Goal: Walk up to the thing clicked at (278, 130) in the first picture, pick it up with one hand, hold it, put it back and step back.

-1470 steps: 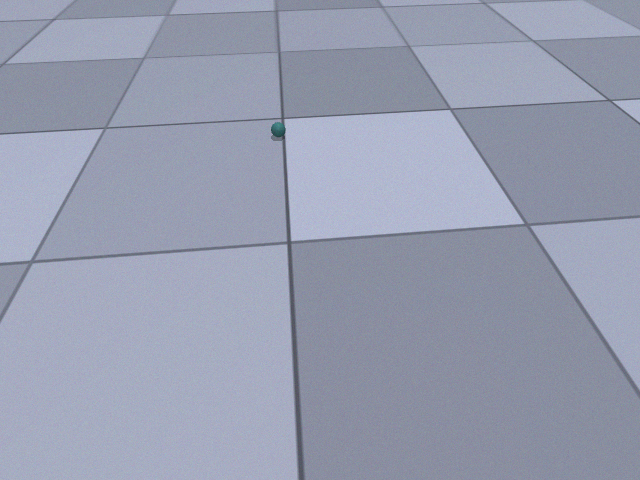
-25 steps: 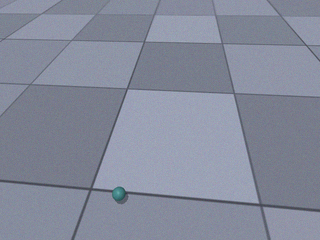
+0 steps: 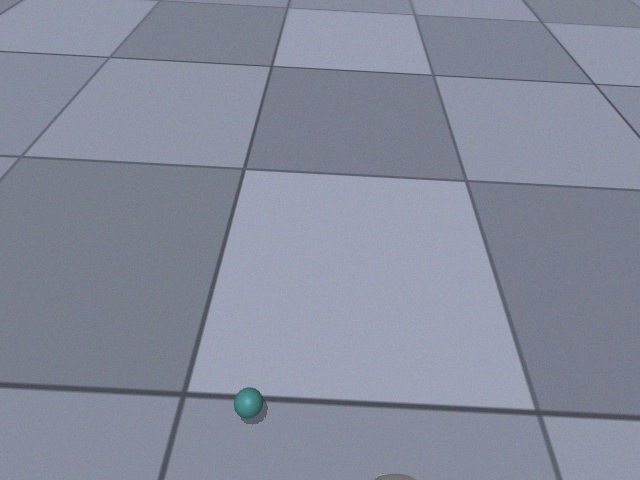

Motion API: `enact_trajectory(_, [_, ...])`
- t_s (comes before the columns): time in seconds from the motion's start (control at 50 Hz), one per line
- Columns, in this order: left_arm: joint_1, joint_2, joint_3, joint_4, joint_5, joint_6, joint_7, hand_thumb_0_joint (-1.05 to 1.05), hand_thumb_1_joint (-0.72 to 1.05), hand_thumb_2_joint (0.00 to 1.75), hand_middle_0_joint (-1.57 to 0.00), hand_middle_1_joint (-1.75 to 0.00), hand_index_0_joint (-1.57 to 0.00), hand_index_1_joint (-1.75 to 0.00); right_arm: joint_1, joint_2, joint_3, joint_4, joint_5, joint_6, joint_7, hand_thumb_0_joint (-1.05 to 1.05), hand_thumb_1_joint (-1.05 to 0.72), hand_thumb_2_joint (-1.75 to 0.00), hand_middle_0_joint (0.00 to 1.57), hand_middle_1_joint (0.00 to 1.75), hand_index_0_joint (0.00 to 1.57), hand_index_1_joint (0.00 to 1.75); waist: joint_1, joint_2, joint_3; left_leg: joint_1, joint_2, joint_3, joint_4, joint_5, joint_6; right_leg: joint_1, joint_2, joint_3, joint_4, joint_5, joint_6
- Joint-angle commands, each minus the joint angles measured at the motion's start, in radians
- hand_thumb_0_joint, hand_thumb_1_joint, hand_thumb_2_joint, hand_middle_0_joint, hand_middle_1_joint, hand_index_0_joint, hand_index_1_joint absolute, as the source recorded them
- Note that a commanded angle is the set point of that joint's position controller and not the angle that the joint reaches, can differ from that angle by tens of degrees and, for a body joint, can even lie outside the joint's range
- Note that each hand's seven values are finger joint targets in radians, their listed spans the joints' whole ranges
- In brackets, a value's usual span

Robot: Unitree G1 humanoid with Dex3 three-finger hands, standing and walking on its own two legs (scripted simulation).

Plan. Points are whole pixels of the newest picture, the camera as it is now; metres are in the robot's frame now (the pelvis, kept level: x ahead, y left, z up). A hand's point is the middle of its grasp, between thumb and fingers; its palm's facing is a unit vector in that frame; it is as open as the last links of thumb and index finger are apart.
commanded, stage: walk up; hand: left
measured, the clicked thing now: (248, 402) +0.47 +0.20 -0.72
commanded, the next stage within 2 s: stand in 1.88 s
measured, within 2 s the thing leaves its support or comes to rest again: neither
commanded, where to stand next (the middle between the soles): +0.07 -0.02 m, yaw -2 degrees
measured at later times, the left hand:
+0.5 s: hand out of the picture +0.17 +0.23 -0.15, palm faces -0.09 -0.93 -0.35, open 7.4 cm
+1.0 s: hand out of the picture +0.10 +0.23 -0.14, palm faces -0.04 -0.93 -0.36, open 7.4 cm
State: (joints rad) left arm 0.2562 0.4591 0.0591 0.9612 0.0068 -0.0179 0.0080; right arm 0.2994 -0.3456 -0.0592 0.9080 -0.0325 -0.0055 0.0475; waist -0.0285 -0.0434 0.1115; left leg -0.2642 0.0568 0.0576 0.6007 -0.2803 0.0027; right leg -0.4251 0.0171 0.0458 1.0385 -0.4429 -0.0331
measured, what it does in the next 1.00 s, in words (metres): steps on the spot: right foot, then left foot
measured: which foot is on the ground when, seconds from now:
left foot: down 0.00-0.26, up 0.28-0.48, down 0.50-1.00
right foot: up 0.00-0.22, down 0.24-0.54, up 0.56-0.72, down 0.74-1.00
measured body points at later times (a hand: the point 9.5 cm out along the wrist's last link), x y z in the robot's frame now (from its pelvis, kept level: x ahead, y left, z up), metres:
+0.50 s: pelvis +0.04 -0.01 -0.01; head +0.08 +0.00 +0.43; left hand +0.18 +0.28 -0.13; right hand +0.12 -0.34 -0.12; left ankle +0.04 +0.11 -0.73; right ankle +0.06 -0.12 -0.73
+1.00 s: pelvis +0.01 -0.03 +0.00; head +0.02 -0.03 +0.45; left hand +0.11 +0.28 -0.12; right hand +0.09 -0.34 -0.12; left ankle +0.05 +0.11 -0.73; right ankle +0.02 -0.18 -0.73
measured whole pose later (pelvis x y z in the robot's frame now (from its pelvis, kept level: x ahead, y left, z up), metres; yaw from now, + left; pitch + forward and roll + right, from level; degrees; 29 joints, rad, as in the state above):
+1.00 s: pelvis +0.01 -0.03 +0.00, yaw -2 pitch -4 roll +0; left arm 0.13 0.36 0.02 1.05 0.01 0.00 -0.01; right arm 0.14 -0.38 0.00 1.01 -0.01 0.00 0.02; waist 0.00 0.02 0.08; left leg -0.23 0.03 -0.03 0.54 -0.25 -0.03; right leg -0.19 -0.05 0.01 0.53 -0.27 0.05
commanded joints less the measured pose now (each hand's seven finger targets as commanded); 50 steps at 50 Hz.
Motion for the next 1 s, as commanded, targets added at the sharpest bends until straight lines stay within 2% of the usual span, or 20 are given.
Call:
enact_trajectory(0.0, [0.045,0.131,0.038,-0.060,0.006,0.009,-0.008,0.00,0.90,0.90,-0.20,-0.30,-0.20,-0.30,-0.007,-0.316,-0.075,-0.089,0.013,-0.055,-0.054,0.00,-0.90,-0.90,0.20,0.30,0.20,0.30,0.023,0.181,-0.039,0.067,0.258,-0.243,-0.216,0.334,0.195,-0.010,-0.054,0.052,-0.181,0.014,0.017])
enact_trajectory(0.06, [-0.014,0.125,0.045,-0.103,0.015,0.020,-0.012,0.00,0.90,0.90,-0.20,-0.30,-0.20,-0.30,0.007,-0.318,-0.072,-0.103,0.024,-0.053,-0.069,0.00,-0.90,-0.90,0.20,0.30,0.20,0.30,0.019,0.165,-0.057,0.075,0.268,-0.185,-0.131,0.693,0.201,0.039,-0.045,-0.016,-0.227,0.074,0.003])
enact_trajectory(0.14, [-0.039,0.107,0.050,-0.137,0.015,0.041,-0.023,0.00,0.90,0.90,-0.20,-0.30,-0.20,-0.30,-0.009,-0.327,-0.073,-0.126,0.031,-0.037,-0.086,0.00,-0.90,-0.90,0.20,0.30,0.20,0.30,0.015,0.196,-0.111,0.081,0.256,-0.185,-0.062,0.677,0.187,0.091,-0.028,-0.051,-0.280,0.095,-0.016])
enact_trajectory(0.2, [0.013,0.143,0.062,-0.132,0.019,0.026,-0.023,0.00,0.90,0.90,-0.20,-0.30,-0.20,-0.30,-0.039,-0.294,-0.055,-0.140,0.043,-0.023,-0.088,0.00,-0.90,-0.90,0.20,0.30,0.20,0.30,0.061,0.096,-0.169,0.012,0.173,-0.109,0.110,0.456,0.102,0.266,-0.063,0.010,-0.507,0.382,-0.058])
enact_trajectory(0.22, [0.026,0.217,0.082,-0.138,0.023,0.016,-0.018,0.00,0.90,0.90,-0.20,-0.30,-0.20,-0.30,-0.033,-0.252,-0.042,-0.151,0.055,-0.026,-0.088,0.00,-0.90,-0.90,0.20,0.30,0.20,0.30,0.071,-0.087,-0.221,-0.057,0.054,-0.023,0.317,0.309,0.042,0.332,-0.200,0.228,-0.554,0.617,-0.131])
enact_trajectory(0.24, [-0.005,0.210,0.076,-0.158,0.015,0.009,-0.015,0.00,0.90,0.90,-0.20,-0.30,-0.20,-0.30,-0.025,-0.201,-0.023,-0.150,0.053,-0.017,-0.091,0.00,-0.90,-0.90,0.20,0.30,0.20,0.30,0.061,-0.174,-0.192,-0.204,-0.068,-0.003,0.419,-0.282,0.020,0.393,-0.315,0.394,-0.589,0.790,-0.222])
enact_trajectory(0.26, [-0.042,0.210,0.068,-0.171,0.014,0.008,-0.013,0.00,0.90,0.90,-0.20,-0.30,-0.20,-0.30,-0.027,-0.232,-0.031,-0.136,0.045,-0.008,-0.101,0.00,-0.90,-0.90,0.20,0.30,0.20,0.30,0.058,-0.147,-0.190,-0.156,-0.032,-0.060,0.427,-0.427,0.016,0.316,-0.373,0.419,-0.567,0.811,-0.308])
enact_trajectory(0.32, [-0.101,0.162,0.054,-0.189,0.013,0.019,-0.003,0.00,0.90,0.90,-0.20,-0.30,-0.20,-0.30,-0.044,-0.247,-0.033,-0.100,0.048,-0.013,-0.093,0.00,-0.90,-0.90,0.20,0.30,0.20,0.30,0.039,-0.088,-0.146,-0.138,-0.041,-0.079,0.420,-0.345,0.017,0.252,-0.252,0.230,-0.529,0.799,-0.240])
enact_trajectory(0.42, [-0.103,0.151,0.047,-0.195,0.022,0.023,0.000,0.00,0.90,0.90,-0.20,-0.30,-0.20,-0.30,-0.032,-0.221,-0.017,-0.077,0.041,-0.027,-0.092,0.00,-0.90,-0.90,0.20,0.30,0.20,0.30,0.041,-0.096,-0.187,-0.084,-0.045,-0.046,0.113,-0.192,0.012,0.307,-0.216,0.171,-0.464,0.771,-0.202])
enact_trajectory(0.48, [-0.159,0.126,0.036,-0.205,-0.005,0.037,-0.008,0.00,0.90,0.90,-0.20,-0.30,-0.20,-0.30,0.017,-0.230,-0.027,-0.041,0.020,-0.048,-0.095,0.00,-0.90,-0.90,0.20,0.30,0.20,0.30,-0.003,-0.034,-0.202,0.144,-0.022,-0.091,-0.177,0.157,0.032,0.165,-0.171,0.113,-0.358,0.556,-0.104])
enact_trajectory(0.52, [-0.146,0.077,0.027,-0.197,-0.009,0.049,-0.012,0.00,0.90,0.90,-0.20,-0.30,-0.20,-0.30,-0.080,-0.353,-0.049,-0.077,0.002,-0.059,-0.096,0.00,-0.90,-0.90,0.20,0.30,0.20,0.30,0.038,0.190,-0.125,0.116,0.311,-0.521,-0.263,0.269,0.194,-0.025,-0.002,0.003,-0.232,-0.001,0.004])
enact_trajectory(0.54, [-0.160,0.141,0.047,-0.177,0.001,0.056,-0.004,0.00,0.90,0.90,-0.20,-0.30,-0.20,-0.30,-0.117,-0.392,-0.058,-0.082,0.012,-0.061,-0.093,0.00,-0.90,-0.90,0.20,0.30,0.20,0.30,0.015,0.217,-0.098,-0.002,0.392,-0.568,-0.255,0.293,0.301,0.051,-0.047,0.053,-0.110,-0.136,0.013])
enact_trajectory(0.56, [-0.155,0.145,0.049,-0.167,0.001,0.053,-0.009,0.00,0.90,0.90,-0.20,-0.30,-0.20,-0.30,-0.145,-0.365,-0.055,-0.085,0.009,-0.064,-0.093,0.00,-0.90,-0.90,0.20,0.30,0.20,0.30,0.033,0.185,-0.078,-0.002,0.360,-0.515,-0.225,0.355,0.305,0.070,-0.069,0.068,-0.117,-0.126,0.010])
enact_trajectory(0.6, [-0.142,0.117,0.050,-0.151,-0.004,0.043,-0.022,0.00,0.90,0.90,-0.20,-0.30,-0.20,-0.30,-0.162,-0.317,-0.032,-0.089,0.010,-0.068,-0.096,0.00,-0.90,-0.90,0.20,0.30,0.20,0.30,0.052,0.210,-0.095,0.084,0.236,-0.317,-0.154,0.484,0.225,0.042,-0.051,0.042,-0.181,-0.088,-0.009])
enact_trajectory(0.7, [-0.100,0.092,0.039,-0.081,-0.005,0.009,-0.017,0.00,0.90,0.90,-0.20,-0.30,-0.20,-0.30,-0.167,-0.281,-0.015,-0.069,0.029,-0.040,-0.075,0.00,-0.90,-0.90,0.20,0.30,0.20,0.30,0.058,0.206,-0.187,0.059,0.090,-0.149,-0.008,0.444,0.083,0.307,-0.038,-0.041,-0.593,0.288,-0.006])
enact_trajectory(0.76, [-0.100,0.176,0.041,-0.055,0.009,-0.021,0.001,0.00,0.90,0.90,-0.20,-0.30,-0.20,-0.30,-0.159,-0.213,0.007,-0.073,0.046,-0.022,-0.064,0.00,-0.90,-0.90,0.20,0.30,0.20,0.30,0.038,0.035,-0.202,-0.097,-0.006,-0.104,0.063,0.099,0.010,0.390,-0.240,0.225,-0.627,0.436,-0.077])
enact_trajectory(0.78, [-0.173,0.212,0.037,-0.061,0.002,-0.018,-0.003,0.00,0.90,0.90,-0.20,-0.30,-0.20,-0.30,-0.138,-0.217,-0.002,-0.047,0.040,-0.011,-0.066,0.00,-0.90,-0.90,0.20,0.30,0.20,0.30,0.010,-0.025,-0.179,0.004,-0.022,-0.087,0.051,-0.123,0.008,0.223,-0.310,0.242,-0.640,0.360,-0.144])
enact_trajectory(0.82, [-0.238,0.164,0.019,-0.068,0.002,-0.011,-0.008,0.00,0.90,0.90,-0.20,-0.30,-0.20,-0.30,-0.130,-0.232,-0.009,-0.001,0.029,-0.013,-0.056,0.00,-0.90,-0.90,0.20,0.30,0.20,0.30,-0.021,-0.017,-0.109,0.122,-0.007,-0.112,-0.077,-0.060,0.014,0.076,-0.230,0.145,-0.628,0.230,-0.076])
enact_trajectory(0.86, [-0.216,0.136,0.012,-0.040,-0.006,-0.009,-0.009,0.00,0.90,0.90,-0.20,-0.30,-0.20,-0.30,-0.189,-0.257,-0.009,0.005,0.033,-0.020,-0.047,0.00,-0.90,-0.90,0.20,0.30,0.20,0.30,0.018,0.019,-0.095,0.071,0.056,-0.197,-0.155,0.072,0.044,0.127,-0.122,0.034,-0.604,0.155,-0.005])
enact_trajectory(0.98, [-0.239,0.140,0.009,0.017,-0.004,-0.016,-0.011,0.00,0.90,0.90,-0.20,-0.30,-0.20,-0.30,-0.200,-0.238,0.007,0.064,0.026,-0.017,-0.037,0.00,-0.90,-0.90,0.20,0.30,0.20,0.30,0.014,-0.009,-0.074,0.079,0.024,-0.160,-0.202,0.039,0.020,0.162,-0.152,0.079,-0.709,0.104,-0.006])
